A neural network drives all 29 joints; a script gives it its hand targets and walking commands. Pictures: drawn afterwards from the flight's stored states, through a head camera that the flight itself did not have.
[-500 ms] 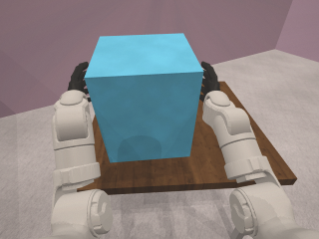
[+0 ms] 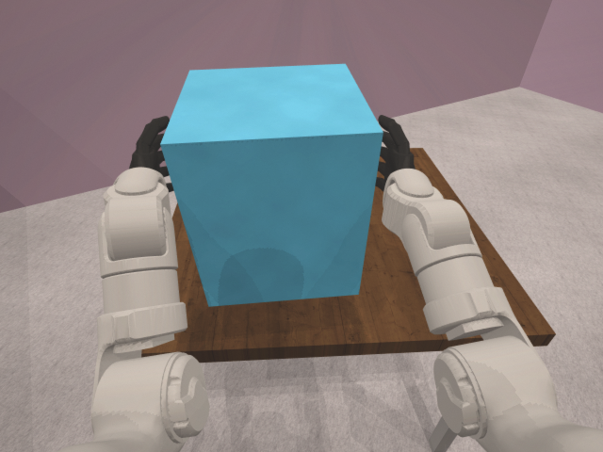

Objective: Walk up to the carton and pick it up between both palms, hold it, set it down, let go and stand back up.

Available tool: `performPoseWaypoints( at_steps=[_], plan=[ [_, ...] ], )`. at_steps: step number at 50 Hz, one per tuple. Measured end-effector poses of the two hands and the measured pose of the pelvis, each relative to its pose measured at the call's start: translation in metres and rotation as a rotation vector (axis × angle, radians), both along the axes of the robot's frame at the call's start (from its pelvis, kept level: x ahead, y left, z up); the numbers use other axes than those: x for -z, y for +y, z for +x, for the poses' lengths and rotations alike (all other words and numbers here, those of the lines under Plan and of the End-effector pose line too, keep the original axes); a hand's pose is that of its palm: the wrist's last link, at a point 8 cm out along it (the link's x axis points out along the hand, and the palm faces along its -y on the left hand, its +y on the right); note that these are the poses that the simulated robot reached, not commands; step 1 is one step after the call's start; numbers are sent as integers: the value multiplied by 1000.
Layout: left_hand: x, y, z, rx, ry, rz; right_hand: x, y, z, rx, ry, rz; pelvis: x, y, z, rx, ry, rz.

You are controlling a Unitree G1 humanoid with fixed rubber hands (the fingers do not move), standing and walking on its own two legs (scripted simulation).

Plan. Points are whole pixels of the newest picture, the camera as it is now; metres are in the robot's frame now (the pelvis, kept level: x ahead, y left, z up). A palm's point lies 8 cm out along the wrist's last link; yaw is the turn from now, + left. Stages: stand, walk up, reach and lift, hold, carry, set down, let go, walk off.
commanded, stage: hold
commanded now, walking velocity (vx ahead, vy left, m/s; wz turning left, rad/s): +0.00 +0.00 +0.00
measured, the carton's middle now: (276, 185) +0.42 +0.01 +0.21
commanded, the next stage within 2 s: set down in 0.32 s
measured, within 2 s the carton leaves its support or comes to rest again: neither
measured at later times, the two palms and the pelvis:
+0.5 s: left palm (146, 163) +0.37 +0.16 +0.27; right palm (402, 166) +0.37 -0.14 +0.26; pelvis +0.00 -0.01 +0.00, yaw +0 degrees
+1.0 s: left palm (169, 217) +0.41 +0.16 +0.17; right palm (382, 227) +0.38 -0.14 +0.15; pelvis +0.02 +0.02 +0.00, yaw +1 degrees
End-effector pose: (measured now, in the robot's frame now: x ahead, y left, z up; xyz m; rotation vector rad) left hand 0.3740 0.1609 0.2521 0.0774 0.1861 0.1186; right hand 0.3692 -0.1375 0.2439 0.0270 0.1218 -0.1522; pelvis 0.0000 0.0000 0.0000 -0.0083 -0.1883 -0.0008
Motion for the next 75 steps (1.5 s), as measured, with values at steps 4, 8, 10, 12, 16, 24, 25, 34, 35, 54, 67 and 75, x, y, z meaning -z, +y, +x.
performPoseWaypoints(
  at_steps=[4,8,10,12,16,24,25,34,35,54,67,75],
  plan=[
    [3,-6,0,8,-7,-14,0,-6,-3,10,-8,-3,0,0,-1,6,4,0],
    [4,-10,-1,7,2,-21,0,-10,-4,14,1,-6,0,-1,-2,16,7,4],
    [3,-11,-2,6,3,-20,0,-11,-5,12,2,-6,0,-2,-3,18,8,5],
    [2,-11,-3,4,3,-17,-1,-11,-5,10,1,-6,0,-2,-3,19,9,6],
    [-1,-9,-3,-2,2,-16,-3,-9,-4,6,0,-4,0,-4,-5,18,12,8],
    [-20,-4,-4,-9,-62,-1,-16,-3,-3,3,-62,6,0,-5,-3,3,4,7],
    [-23,-3,-3,-7,-70,-2,-17,-3,-2,6,-71,9,0,-5,-2,1,0,8],
    [-22,7,11,27,-109,9,-5,7,5,30,-143,29,-1,-2,4,-8,-41,8],
    [-18,8,13,31,-110,10,-1,8,7,31,-148,30,-1,-2,5,-10,-43,8],
    [81,-8,36,99,-49,38,89,-6,10,95,-128,-24,-1,23,25,-2,14,-21],
    [65,6,39,94,-29,39,72,7,15,90,-116,-39,-1,38,21,28,-16,-19],
    [86,12,42,97,14,46,92,14,17,93,-82,-15,-2,41,20,14,2,-19]
  ],
)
